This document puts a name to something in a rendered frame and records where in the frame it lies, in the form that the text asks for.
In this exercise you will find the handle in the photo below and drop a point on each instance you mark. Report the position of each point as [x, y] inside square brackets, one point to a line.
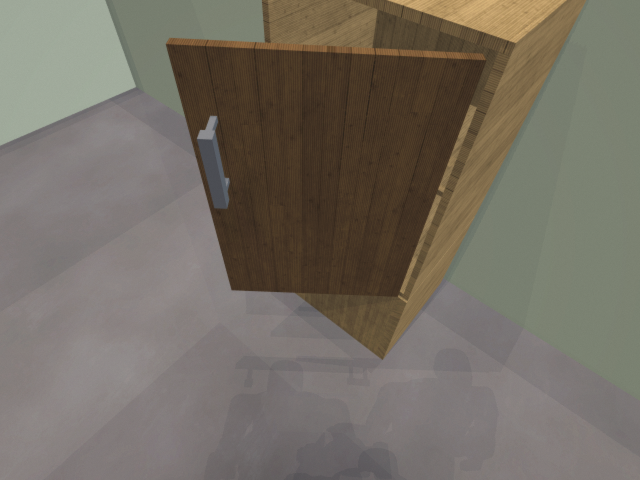
[209, 150]

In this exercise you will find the cupboard door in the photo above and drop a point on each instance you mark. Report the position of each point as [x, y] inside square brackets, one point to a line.
[334, 155]

